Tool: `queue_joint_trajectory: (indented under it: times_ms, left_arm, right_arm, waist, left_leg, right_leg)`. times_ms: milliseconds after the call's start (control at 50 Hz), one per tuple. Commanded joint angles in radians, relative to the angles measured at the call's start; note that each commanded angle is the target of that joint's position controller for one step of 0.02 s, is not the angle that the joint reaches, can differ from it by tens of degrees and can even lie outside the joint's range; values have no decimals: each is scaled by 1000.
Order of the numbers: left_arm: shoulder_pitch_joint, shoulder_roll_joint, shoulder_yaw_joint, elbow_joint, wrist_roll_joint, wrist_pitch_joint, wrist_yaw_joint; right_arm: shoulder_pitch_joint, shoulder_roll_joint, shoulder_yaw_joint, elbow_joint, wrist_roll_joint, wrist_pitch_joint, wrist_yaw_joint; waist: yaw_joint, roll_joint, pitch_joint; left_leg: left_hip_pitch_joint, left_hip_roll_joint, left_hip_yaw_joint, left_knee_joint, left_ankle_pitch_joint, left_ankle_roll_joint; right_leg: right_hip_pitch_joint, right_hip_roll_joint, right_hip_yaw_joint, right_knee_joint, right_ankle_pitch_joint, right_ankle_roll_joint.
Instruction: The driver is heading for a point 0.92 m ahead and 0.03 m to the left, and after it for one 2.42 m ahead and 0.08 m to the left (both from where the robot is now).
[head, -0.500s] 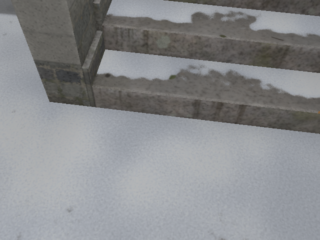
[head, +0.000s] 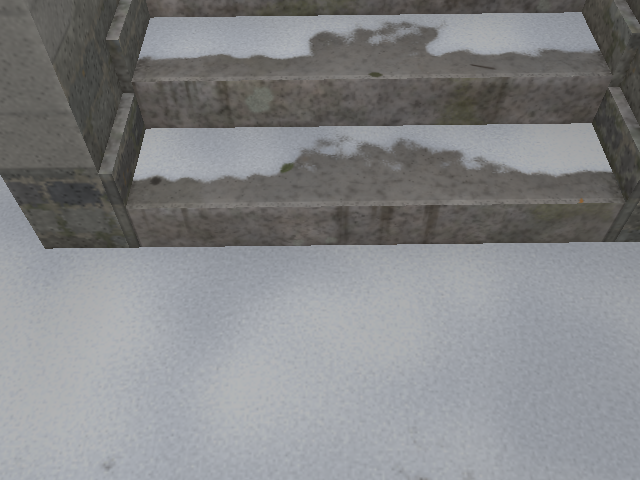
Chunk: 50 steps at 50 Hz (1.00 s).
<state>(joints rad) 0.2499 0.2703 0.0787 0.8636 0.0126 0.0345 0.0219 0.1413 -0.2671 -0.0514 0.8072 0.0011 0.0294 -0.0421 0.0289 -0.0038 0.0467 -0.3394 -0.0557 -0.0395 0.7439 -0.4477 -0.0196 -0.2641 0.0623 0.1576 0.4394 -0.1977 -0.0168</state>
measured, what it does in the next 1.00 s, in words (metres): steps on the spot: left foot, then right foot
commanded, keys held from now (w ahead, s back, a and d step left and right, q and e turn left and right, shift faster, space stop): e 0.06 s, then no key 0.24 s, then w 0.18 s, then no key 0.52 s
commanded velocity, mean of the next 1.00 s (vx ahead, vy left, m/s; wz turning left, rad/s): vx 0.08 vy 0.00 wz -0.14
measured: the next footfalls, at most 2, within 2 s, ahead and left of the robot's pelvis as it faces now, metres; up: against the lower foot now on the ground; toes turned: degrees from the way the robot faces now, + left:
left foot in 0.08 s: +0.03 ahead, +0.11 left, +0.00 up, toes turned -6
right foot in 0.46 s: -0.02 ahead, -0.08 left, +0.00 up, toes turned -6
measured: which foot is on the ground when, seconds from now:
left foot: up 0.00-0.06, down 0.08-0.46, up 0.48-0.80, down 0.82-1.00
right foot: down 0.00-0.08, up 0.10-0.44, down 0.46-0.84, up 0.86-1.00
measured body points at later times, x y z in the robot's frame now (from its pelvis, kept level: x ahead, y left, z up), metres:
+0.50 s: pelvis +0.00 +0.01 +0.00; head +0.01 +0.00 +0.45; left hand +0.12 +0.26 -0.14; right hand +0.01 -0.26 -0.14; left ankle -0.01 +0.11 -0.73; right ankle -0.06 -0.08 -0.74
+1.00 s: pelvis +0.09 +0.03 +0.00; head +0.11 +0.04 +0.45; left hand +0.14 +0.26 -0.17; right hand +0.12 -0.22 -0.14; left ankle +0.15 +0.10 -0.74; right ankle +0.02 -0.09 -0.72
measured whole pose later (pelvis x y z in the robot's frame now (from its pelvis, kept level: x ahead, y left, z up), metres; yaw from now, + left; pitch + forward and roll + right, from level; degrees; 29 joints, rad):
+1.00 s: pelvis +0.09 +0.03 +0.00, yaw -8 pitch -2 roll +0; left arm 0.25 0.20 0.00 1.07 0.02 0.02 0.03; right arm 0.21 -0.19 0.00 0.98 -0.02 -0.01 -0.03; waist 0.01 -0.03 0.07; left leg -0.24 -0.03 0.08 0.43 -0.16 0.07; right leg -0.20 0.01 0.02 0.71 -0.50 -0.02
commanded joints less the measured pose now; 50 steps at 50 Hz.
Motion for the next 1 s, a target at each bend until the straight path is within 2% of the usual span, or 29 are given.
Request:
queue_joint_trajectory:
  times_ms: [20,60,80,100,120,140,160,220,300,340,380,440,460,480,500,520,560,620,680,720,760,800,820,840,860,880,920,960,1000]
  left_arm:
    - [-5,171,48,-51,1,5,-6]
    - [-79,169,49,-74,-11,12,-13]
    - [-63,122,37,-86,-13,9,-13]
    - [-10,36,14,-106,-17,4,-10]
    - [-14,126,34,-85,12,8,-3]
    - [-5,142,41,-67,11,12,-4]
    - [5,130,41,-47,9,17,-8]
    - [15,108,29,-27,9,25,-23]
    - [-54,71,0,-28,-2,30,-19]
    - [-76,67,-13,-23,3,29,-17]
    - [-97,83,-15,-23,9,17,-18]
    - [3,50,-27,31,11,-18,-13]
    - [82,79,-21,59,16,-34,-6]
    - [185,163,-5,75,24,-47,3]
    - [205,221,14,101,16,-51,1]
    - [142,157,-3,92,16,-59,0]
    - [43,91,-24,72,6,-73,-1]
    - [61,60,-39,97,4,-85,1]
    - [92,58,-50,127,8,-77,5]
    - [107,68,-52,141,11,-71,6]
    - [101,74,-55,150,7,-69,9]
    - [90,76,-58,162,-2,-70,10]
    - [122,64,-62,156,0,-76,10]
    - [240,-1,-75,184,-22,-59,10]
    - [189,37,-63,191,-18,-35,18]
    - [129,42,-57,180,-5,-25,17]
    - [84,-1,-64,186,7,-13,7]
    - [111,-30,-73,211,9,-8,6]
    - [124,-24,-73,233,3,-5,13]
  right_arm:
    - [40,-58,-7,-66,7,-16,-3]
    - [129,-66,-9,-45,-2,-26,-9]
    - [147,-134,-24,-42,-18,-32,-18]
    - [92,-245,-42,-75,-27,-28,-18]
    - [95,-223,-39,-71,-34,-23,-10]
    - [65,-153,-18,-80,-30,-24,-3]
    - [14,-112,-6,-84,-23,-27,0]
    - [26,-104,1,-74,-23,-39,-2]
    - [93,-108,6,-29,-19,-45,1]
    - [138,-135,-2,-4,-29,-39,12]
    - [179,-163,-17,25,-36,-24,25]
    - [143,-143,-21,37,-21,-13,31]
    - [106,-106,-13,23,-19,-24,32]
    - [41,-30,8,-22,-10,-40,39]
    - [-29,-81,-1,-52,-28,-48,34]
    - [-24,-118,-15,-39,-31,-52,33]
    - [87,-93,-13,21,-25,-57,43]
    - [118,-61,-9,53,-33,-46,49]
    - [55,-18,7,45,-22,-34,46]
    - [41,-20,10,49,-15,-27,37]
    - [64,-27,9,66,-13,-28,26]
    - [155,-38,5,104,-22,-43,15]
    - [240,-113,-12,124,-28,-58,8]
    - [265,-161,-16,135,-18,-55,8]
    - [275,-110,-2,145,-2,-51,17]
    - [219,-90,7,142,-8,-53,19]
    - [107,-50,27,124,-18,-47,7]
    - [60,-37,35,130,-22,-42,1]
    - [81,-38,38,148,-20,-41,1]
  waist:
    - [-14,-162,-124]
    - [-74,-138,-125]
    - [-59,-26,-127]
    - [-21,239,-117]
    - [-40,196,-104]
    - [-12,111,-69]
    - [13,82,-26]
    - [4,155,-41]
    - [-38,154,-65]
    - [-71,186,-73]
    - [-84,198,-15]
    - [-8,109,41]
    - [32,36,24]
    - [77,-172,-17]
    - [96,-197,100]
    - [46,-86,155]
    - [-28,-90,104]
    - [-45,-109,26]
    - [-24,-125,32]
    - [-11,-138,25]
    - [-20,-130,18]
    - [-77,-64,-7]
    - [-87,20,-84]
    - [-55,168,-180]
    - [-85,176,-187]
    - [-67,144,-101]
    - [-25,101,-25]
    - [4,126,-7]
    - [-3,116,-36]
  left_leg:
    - [10,-20,12,-134,23,3]
    - [197,-13,18,-395,195,17]
    - [296,129,-106,-499,181,47]
    - [339,400,-408,-555,300,146]
    - [219,458,-425,-500,458,248]
    - [172,409,-357,-492,506,262]
    - [138,342,-262,-481,518,233]
    - [210,249,-128,-442,698,202]
    - [286,262,-119,-411,732,223]
    - [269,253,-151,-459,396,226]
    - [222,263,-219,-522,55,237]
    - [32,222,-197,-477,-107,192]
    - [-117,185,-147,-375,-115,157]
    - [-305,66,14,-111,-107,105]
    - [-411,20,84,28,-104,89]
    - [-383,76,29,119,-48,82]
    - [-294,92,28,156,26,56]
    - [-178,73,76,155,102,24]
    - [-85,65,104,21,175,26]
    - [-19,51,117,-50,198,42]
    - [54,41,117,-127,218,63]
    - [232,57,81,-331,406,81]
    - [393,195,-52,-326,705,97]
    - [453,370,-238,-316,915,241]
    - [368,427,-332,-383,835,306]
    - [284,403,-315,-427,681,309]
    - [152,333,-224,-502,452,247]
    - [100,263,-138,-523,399,195]
    - [117,245,-113,-508,373,187]
  right_leg:
    - [150,-211,263,-37,479,-170]
    - [38,-150,251,7,317,-99]
    - [-75,-85,185,97,103,-40]
    - [-253,88,1,271,-269,12]
    - [-225,53,-32,470,-411,15]
    - [-203,39,-4,560,-371,6]
    - [-194,27,-5,602,-305,8]
    - [-192,38,-36,596,-231,38]
    - [-118,7,-71,366,-244,57]
    - [-47,5,-136,244,-272,37]
    - [-24,11,-179,161,-291,7]
    - [233,6,-199,-128,-121,-63]
    - [397,-78,-86,-162,-162,-92]
    - [526,-295,225,-265,-404,-158]
    - [392,-441,415,-347,-364,-249]
    - [329,-418,343,-322,-194,-265]
    - [319,-314,149,-284,177,-212]
    - [287,-244,-29,-198,642,-185]
    - [212,-224,-87,-150,718,-160]
    - [189,-232,-79,-115,738,-152]
    - [175,-244,-54,-74,707,-138]
    - [132,-211,-58,27,599,-85]
    - [65,-168,-84,127,388,-44]
    - [20,-56,-144,260,-111,-17]
    - [31,-32,-138,361,-427,-20]
    - [-8,-35,-115,438,-473,-24]
    - [-2,-69,-101,418,-380,-17]
    - [57,-69,-128,296,-310,-1]
    - [94,-58,-150,202,-249,8]
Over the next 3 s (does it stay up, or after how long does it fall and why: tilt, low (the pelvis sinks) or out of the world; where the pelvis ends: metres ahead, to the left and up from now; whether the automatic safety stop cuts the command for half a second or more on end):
stays up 0.70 -0.01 -0.01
